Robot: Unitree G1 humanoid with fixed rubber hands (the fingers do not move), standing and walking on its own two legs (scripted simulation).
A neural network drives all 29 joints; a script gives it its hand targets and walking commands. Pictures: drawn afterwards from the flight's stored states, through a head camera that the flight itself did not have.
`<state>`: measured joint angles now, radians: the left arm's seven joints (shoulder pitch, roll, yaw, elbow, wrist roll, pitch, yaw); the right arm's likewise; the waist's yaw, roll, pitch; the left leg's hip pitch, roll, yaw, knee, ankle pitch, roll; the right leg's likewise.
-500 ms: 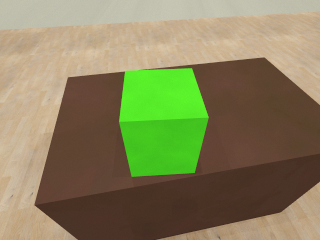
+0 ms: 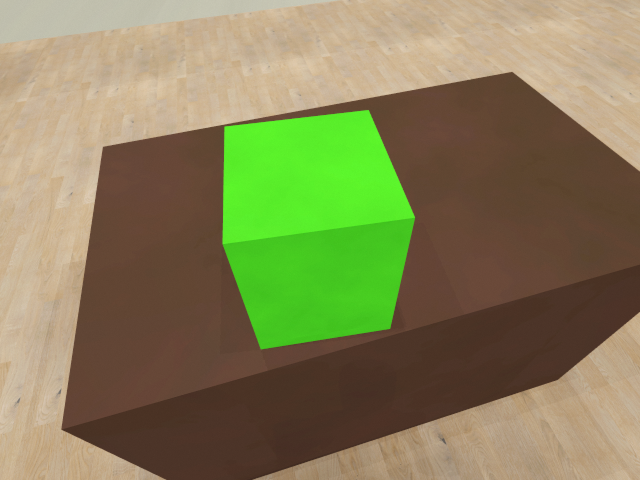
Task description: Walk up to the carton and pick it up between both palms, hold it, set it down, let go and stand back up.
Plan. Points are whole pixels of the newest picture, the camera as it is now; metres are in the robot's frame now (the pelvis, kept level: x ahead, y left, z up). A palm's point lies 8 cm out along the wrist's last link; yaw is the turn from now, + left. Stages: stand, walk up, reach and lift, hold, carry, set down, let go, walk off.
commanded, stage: walk up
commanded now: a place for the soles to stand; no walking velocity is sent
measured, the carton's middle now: (312, 234) +0.45 +0.05 +0.05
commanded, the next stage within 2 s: none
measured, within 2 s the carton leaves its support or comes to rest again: neither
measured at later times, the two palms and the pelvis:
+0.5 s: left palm out of the picture +0.05 +0.29 -0.12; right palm out of the picture +0.02 -0.22 -0.12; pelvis -0.02 +0.04 +0.01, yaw -2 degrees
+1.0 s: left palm out of the picture +0.05 +0.28 -0.12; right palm out of the picture +0.03 -0.25 -0.12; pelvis -0.01 +0.01 +0.01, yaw +1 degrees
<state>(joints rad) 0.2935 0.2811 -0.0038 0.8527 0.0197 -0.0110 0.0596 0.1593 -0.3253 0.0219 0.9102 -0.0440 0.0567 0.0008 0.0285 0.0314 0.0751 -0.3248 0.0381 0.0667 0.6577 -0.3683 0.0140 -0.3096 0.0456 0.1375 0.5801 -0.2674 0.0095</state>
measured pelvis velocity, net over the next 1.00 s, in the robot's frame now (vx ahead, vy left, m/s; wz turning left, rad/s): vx -0.01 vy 0.01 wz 0.01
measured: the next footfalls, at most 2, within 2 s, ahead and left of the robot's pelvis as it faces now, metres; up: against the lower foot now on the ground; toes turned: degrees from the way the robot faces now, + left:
none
